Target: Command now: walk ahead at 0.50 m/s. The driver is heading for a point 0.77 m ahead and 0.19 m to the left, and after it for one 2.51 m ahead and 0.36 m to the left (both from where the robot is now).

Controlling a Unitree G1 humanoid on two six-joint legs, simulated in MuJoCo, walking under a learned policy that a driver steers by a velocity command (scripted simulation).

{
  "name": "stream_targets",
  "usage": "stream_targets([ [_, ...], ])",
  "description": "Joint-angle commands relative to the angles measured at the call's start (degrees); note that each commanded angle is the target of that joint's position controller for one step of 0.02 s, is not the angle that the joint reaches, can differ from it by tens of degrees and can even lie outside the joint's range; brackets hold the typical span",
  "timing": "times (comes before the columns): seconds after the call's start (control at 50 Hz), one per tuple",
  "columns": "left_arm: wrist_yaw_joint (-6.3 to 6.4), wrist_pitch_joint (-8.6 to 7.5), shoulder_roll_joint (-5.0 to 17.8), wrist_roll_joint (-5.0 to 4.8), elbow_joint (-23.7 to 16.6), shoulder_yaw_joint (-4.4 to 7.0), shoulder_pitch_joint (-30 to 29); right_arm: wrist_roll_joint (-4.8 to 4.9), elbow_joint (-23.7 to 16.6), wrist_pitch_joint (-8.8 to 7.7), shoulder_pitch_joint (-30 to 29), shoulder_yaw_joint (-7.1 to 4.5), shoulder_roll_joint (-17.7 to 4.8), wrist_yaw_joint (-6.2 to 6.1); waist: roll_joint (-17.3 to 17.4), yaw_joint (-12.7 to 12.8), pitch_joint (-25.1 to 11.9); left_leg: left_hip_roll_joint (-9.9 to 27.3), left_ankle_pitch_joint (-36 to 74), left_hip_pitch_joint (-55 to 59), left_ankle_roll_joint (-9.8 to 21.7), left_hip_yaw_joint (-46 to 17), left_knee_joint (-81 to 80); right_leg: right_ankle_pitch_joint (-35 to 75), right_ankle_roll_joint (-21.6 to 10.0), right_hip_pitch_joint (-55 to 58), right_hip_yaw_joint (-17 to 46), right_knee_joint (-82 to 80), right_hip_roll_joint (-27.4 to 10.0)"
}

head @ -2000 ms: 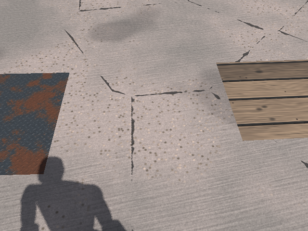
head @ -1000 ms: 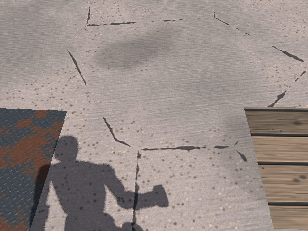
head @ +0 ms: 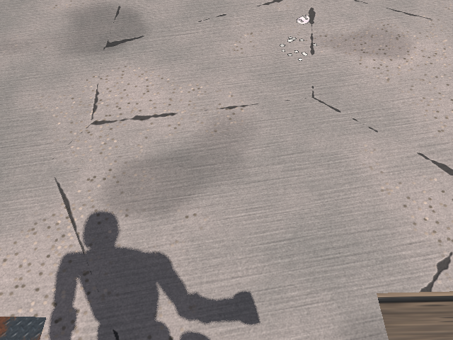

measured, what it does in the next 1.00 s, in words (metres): walks ahead: left foot, then right foot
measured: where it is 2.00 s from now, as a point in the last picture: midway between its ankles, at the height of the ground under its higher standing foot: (193, 187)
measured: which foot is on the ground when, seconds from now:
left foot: up 0.00-0.20, down 0.22-0.76, up 0.78-1.00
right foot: down 0.00-0.22, up 0.24-0.74, down 0.76-1.00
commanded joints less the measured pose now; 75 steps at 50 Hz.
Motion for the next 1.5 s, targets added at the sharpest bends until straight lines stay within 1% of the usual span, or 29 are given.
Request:
stream_targets([
  [0.02, 0.64, -0.54, 9.31, -0.53, -2.13, 1.68, 0.59, 0.28, -3.93, -0.74, -5.58, 0.20, -1.51, 0.68, -5.40, 0.08, 3.71, -1.75, 6.02, 1.96, -0.19, 2.08, -7.70, 10.22, -7.32, -2.71, 6.77, -6.11, -14.48],
  [0.14, 1.12, 1.18, 10.39, -0.96, 0.29, 2.38, 4.00, 0.83, -6.99, -1.66, -10.83, 0.48, -2.91, 2.70, -6.12, 0.17, 4.86, -3.57, -2.41, 1.27, 2.46, 2.26, -14.48, 17.09, -6.42, 8.59, 7.72, 0.16, -19.38],
  [0.2, 1.19, 1.94, 10.40, -0.94, -0.54, 2.30, 0.67, 0.54, -2.83, -1.87, 4.11, -1.94, -7.65, 2.43, -6.77, -8.16, -4.48, -8.23, -4.25, 24.21, 5.96, 6.03, -16.52, 38.39, -3.49, 6.12, 4.22, 17.15, -15.67],
  [0.22, 1.18, 1.92, 8.57, -0.18, -1.80, 1.41, 0.78, -0.20, -0.37, -1.80, 14.94, -3.20, -11.58, 1.88, -2.23, -11.80, -12.81, -0.07, -2.99, 42.45, 9.44, -3.05, -14.43, 26.84, -1.51, -5.24, 1.87, 33.66, -12.41],
  [0.24, 0.50, 0.67, 0.92, 0.03, -2.14, -0.84, 7.83, -0.39, 1.22, -1.50, 19.88, -4.22, -16.18, 1.96, 12.48, -8.75, -20.54, 13.57, -13.63, 63.24, 18.83, -30.34, -19.67, -7.41, 2.60, -29.23, 1.42, 55.48, -1.47],
  [0.26, 0.16, -0.80, 5.05, -1.02, -1.43, 0.00, 5.25, -0.01, 1.02, -1.44, 19.56, -2.54, -10.73, 2.00, 10.30, -10.17, -21.69, 14.23, -18.80, 63.52, 18.32, -38.66, -25.77, -22.37, 1.82, -36.16, 9.77, 63.13, -2.09],
  [0.28, -0.07, -1.70, 9.00, -2.50, -3.30, 1.06, -0.19, 0.15, 0.20, -1.59, 14.41, -1.68, -8.29, 1.86, 7.64, -9.48, -13.00, 12.37, -17.90, 56.41, 15.46, -30.25, -26.53, -18.95, 0.75, -40.46, 9.58, 65.04, -5.30],
  [0.32, 0.58, -1.73, 8.54, -1.73, -4.26, 1.40, -5.37, -0.63, -1.30, -1.73, 6.48, -0.67, -5.26, 2.01, 0.45, -6.21, -4.08, 8.19, -8.34, 39.87, 13.24, -17.86, -29.82, -10.16, 0.68, -36.87, 7.13, 58.85, -10.30],
  [0.42, 1.10, 1.18, 4.89, -0.73, -4.34, 1.60, -4.96, -0.81, 0.45, -2.40, 7.22, -0.66, -5.89, 1.67, 1.36, -2.46, -0.12, 5.17, -2.14, 29.64, 13.58, -8.38, -36.45, -2.37, 2.39, -32.57, 6.58, 47.98, -13.08],
  [0.64, -0.90, -0.23, 4.23, -0.88, -10.84, 0.71, -25.25, 0.68, 4.95, -0.58, 17.31, -1.06, -7.66, -0.10, 0.92, -7.74, 5.03, 4.51, -1.72, 37.22, 11.02, -4.02, -34.17, 13.60, 3.89, -33.46, 4.51, 18.70, -8.59],
  [0.7, -1.48, -1.24, 6.75, -1.05, -10.99, 1.38, -23.01, 0.92, 4.95, 0.16, 16.35, -1.70, -8.81, -0.55, 2.62, -5.12, 3.48, 6.42, 1.26, 39.48, 9.66, -6.91, -29.54, 8.67, 2.65, -27.29, 4.97, 15.59, -7.38],
  [0.74, -0.97, -1.71, 10.42, -0.80, -7.62, 3.34, -10.97, 0.74, 4.11, 0.54, 14.43, -1.31, -7.70, -0.51, 2.35, 1.02, -3.68, 2.42, 11.70, 36.47, 7.27, -4.78, -16.82, 6.85, 0.33, -9.63, 3.18, 14.18, -5.63],
  [0.76, -0.41, -1.88, 14.54, 0.27, -5.80, 4.51, -0.36, -0.07, 2.41, 0.58, 14.07, -0.20, -4.87, -0.43, -2.43, 4.78, -12.81, -1.84, 1.72, 26.33, 4.98, -1.67, 0.09, 6.74, -3.17, 7.78, 11.87, 16.51, -14.58],
  [0.78, -0.45, -1.26, 18.98, 0.41, -4.35, 5.58, 4.12, 0.52, 1.55, -0.37, 21.50, 1.68, 2.42, -0.26, -18.95, 1.72, -21.00, -10.88, -28.57, 4.14, 1.09, 2.06, 20.25, -3.29, -11.29, 27.44, 36.35, 11.17, -28.45],
  [0.8, -0.49, -1.15, 13.00, 0.17, -4.82, 3.93, 3.70, 1.60, 2.31, -1.08, 19.76, 0.48, -3.11, -0.20, -16.52, 3.00, -20.93, -8.58, -35.10, -1.39, 1.44, -5.15, 28.86, -11.00, -10.81, 25.56, 42.42, 6.42, -27.91],
  [0.82, -0.25, -1.23, 9.70, 0.01, -5.79, 2.89, -0.98, 2.51, 0.77, -1.32, 14.90, -0.60, -6.74, -0.23, -13.10, 2.62, -12.66, -5.97, -30.76, -5.05, 2.19, -4.88, 31.09, -11.15, -8.05, 18.53, 33.75, 5.42, -26.32],
  [0.86, -0.33, -1.28, 6.06, 0.40, -6.43, 1.77, -8.20, 1.54, -0.01, -0.68, 10.18, -1.15, -6.08, -0.77, -6.77, -0.08, -3.90, -1.70, -22.35, -1.31, 2.68, -3.45, 27.05, -3.60, -5.13, 3.41, 21.18, 1.52, -21.76],
  [0.9, -0.24, -1.53, 5.32, 0.93, -6.01, 1.65, -10.43, 1.59, -0.16, 0.77, 12.56, -1.31, -3.45, -0.49, -9.62, -3.11, -1.95, 0.57, -18.97, 3.79, 2.53, -3.68, 24.41, 0.40, -5.50, -3.43, 14.82, -1.70, -20.71],
  [0.98, 0.67, -1.91, 7.74, 0.98, -4.85, 2.57, -9.39, 1.17, -2.62, 2.61, 8.86, -1.50, -2.18, -0.26, -5.99, -3.92, 1.24, 1.24, -12.31, -0.07, 1.55, -3.82, 18.39, 7.38, -6.47, -5.07, 6.27, -4.98, -20.84],
  [1.18, 1.68, 0.42, 11.72, -0.50, -3.46, 3.84, -3.04, 0.81, -9.63, 2.32, -7.24, -0.24, -1.61, 3.22, -4.66, 0.58, 6.02, -1.58, -3.39, -0.52, 2.86, 4.27, -4.97, 14.76, -3.86, 5.68, -7.44, -2.79, -21.32],
  [1.24, 1.75, 1.57, 13.99, -1.35, -4.01, 4.49, -4.24, 0.85, -10.78, 2.60, -4.70, -1.36, -4.13, 3.78, -7.13, -2.64, 2.71, -6.02, -11.71, 7.21, 5.75, 8.57, -6.24, 38.08, -2.21, 9.09, -9.86, 6.74, -21.91],
  [1.28, 1.83, 2.42, 14.40, -1.81, -4.73, 4.39, -6.11, 1.24, -7.30, 2.71, 10.01, -4.25, -8.97, 3.24, -6.32, -11.06, -5.26, -11.60, -9.82, 27.79, 9.31, 10.70, -11.06, 46.44, 0.44, 4.11, -12.39, 27.19, -18.87],
  [1.3, 1.89, 2.05, 11.98, -0.22, -5.98, 3.45, -5.39, 1.24, -5.22, 3.25, 18.82, -6.43, -14.76, 1.90, 1.04, -13.85, -10.41, -4.50, -10.52, 45.02, 12.79, -2.50, -12.95, 26.74, 3.60, -10.93, -12.68, 45.88, -16.26],
  [1.32, 1.24, 0.06, 3.97, 0.87, -9.84, 1.00, -2.07, 1.53, -6.64, 2.69, 14.88, -6.80, -20.14, 1.76, 15.04, -6.23, -15.25, 9.29, -20.72, 61.25, 24.18, -37.19, -22.14, -21.18, 7.00, -36.15, -5.27, 66.36, -3.11],
  [1.34, 0.21, -2.54, 8.31, -1.64, -9.70, 1.48, -6.43, 0.48, -7.51, 1.96, 16.93, -4.61, -14.09, 2.12, 6.18, -9.95, -19.66, 12.28, -22.99, 62.32, 23.19, -43.08, -28.98, -22.19, 5.03, -41.62, 6.99, 70.01, -4.58],
  [1.36, -0.29, -3.30, 9.82, -3.78, -9.58, 1.94, -9.24, -0.19, -6.27, 1.23, 16.20, -3.48, -9.99, 2.28, 3.20, -9.99, -12.89, 11.00, -17.03, 57.40, 19.87, -32.88, -28.01, -17.90, 3.17, -44.14, 6.19, 68.71, -7.42],
  [1.38, 0.09, -3.32, 9.10, -3.11, -8.88, 1.81, -9.33, -0.01, -6.83, 0.63, 11.86, -2.80, -8.07, 2.36, -1.08, -7.35, -7.95, 8.74, -9.49, 48.19, 17.37, -24.23, -27.31, -13.02, 2.51, -41.46, 6.06, 63.41, -10.72],
  [1.42, 0.40, -1.70, 9.59, -1.39, -6.82, 2.50, -7.79, -0.90, -7.84, -0.01, 5.50, -1.53, -4.55, 2.07, 0.32, -3.86, -4.62, 5.52, -0.48, 35.96, 14.77, -14.51, -29.02, -8.20, 2.48, -33.31, 6.78, 57.23, -14.27],
  [1.5, 0.51, 1.28, 7.03, -1.11, -6.38, 2.09, -8.46, -1.09, -5.74, -1.68, 7.08, -1.99, -6.75, 1.39, -0.69, -2.79, -1.23, 4.52, 5.44, 31.25, 13.83, -6.31, -34.44, -0.64, 3.83, -33.87, 6.72, 49.87, -14.64],
])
